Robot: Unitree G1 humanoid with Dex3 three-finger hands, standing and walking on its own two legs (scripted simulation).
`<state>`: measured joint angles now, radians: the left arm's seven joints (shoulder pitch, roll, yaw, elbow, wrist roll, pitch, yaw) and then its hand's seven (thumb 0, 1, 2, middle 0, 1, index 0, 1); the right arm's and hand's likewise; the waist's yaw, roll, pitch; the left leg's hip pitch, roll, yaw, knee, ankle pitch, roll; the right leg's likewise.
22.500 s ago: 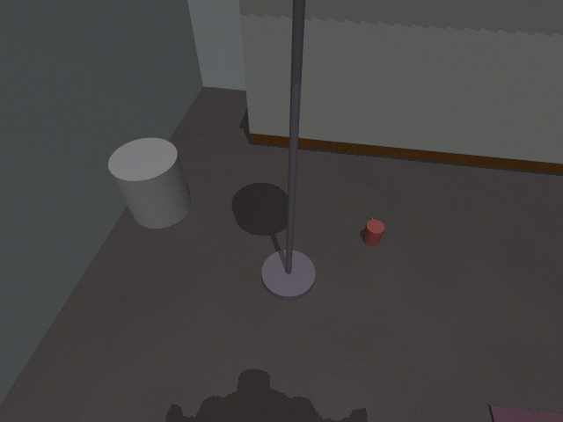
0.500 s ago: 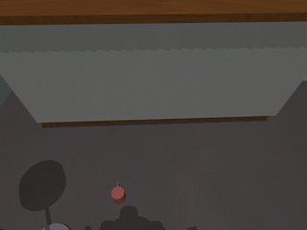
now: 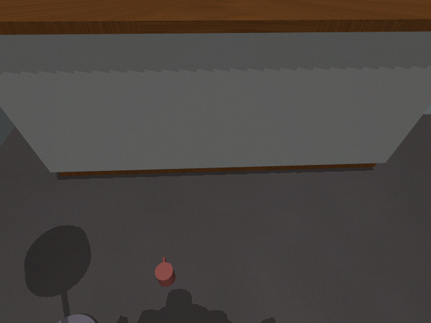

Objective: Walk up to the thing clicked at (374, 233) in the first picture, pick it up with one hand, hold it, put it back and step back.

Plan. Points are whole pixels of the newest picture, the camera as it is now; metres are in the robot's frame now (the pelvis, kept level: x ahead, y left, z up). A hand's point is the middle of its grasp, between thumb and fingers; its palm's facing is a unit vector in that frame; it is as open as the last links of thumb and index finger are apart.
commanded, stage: stand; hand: left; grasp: from above
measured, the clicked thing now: (165, 270) +0.46 +0.23 -0.73
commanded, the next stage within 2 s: rise first in 0.82 s
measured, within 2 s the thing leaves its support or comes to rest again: neither
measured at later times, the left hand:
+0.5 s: hand out of the picture +0.07 +0.26 -0.16, palm faces -0.03 -0.94 -0.35, open 7.4 cm
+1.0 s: hand out of the picture +0.09 +0.26 -0.15, palm faces +0.03 -0.94 -0.35, open 7.6 cm
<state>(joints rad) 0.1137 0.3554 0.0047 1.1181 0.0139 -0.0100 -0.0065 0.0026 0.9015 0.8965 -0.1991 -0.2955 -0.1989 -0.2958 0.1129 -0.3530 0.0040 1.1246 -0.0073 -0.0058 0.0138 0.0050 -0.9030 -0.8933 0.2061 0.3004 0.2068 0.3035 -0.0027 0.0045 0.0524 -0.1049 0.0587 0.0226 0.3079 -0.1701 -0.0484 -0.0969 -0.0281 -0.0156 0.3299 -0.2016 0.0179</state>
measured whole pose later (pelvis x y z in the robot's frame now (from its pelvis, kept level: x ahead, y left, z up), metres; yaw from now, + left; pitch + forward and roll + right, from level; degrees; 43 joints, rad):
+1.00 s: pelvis +0.00 +0.00 +0.00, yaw +1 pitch +0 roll +0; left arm 0.10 0.33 0.03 1.05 -0.01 -0.02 0.01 0.01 0.86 0.91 -0.19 -0.34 -0.19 -0.34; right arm 0.16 -0.34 0.00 0.99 0.04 -0.02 -0.01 0.01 -0.92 -0.90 0.20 0.30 0.21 0.30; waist 0.00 0.01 0.06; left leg -0.17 0.05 0.01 0.37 -0.19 -0.04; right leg -0.15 -0.04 -0.03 0.38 -0.22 0.02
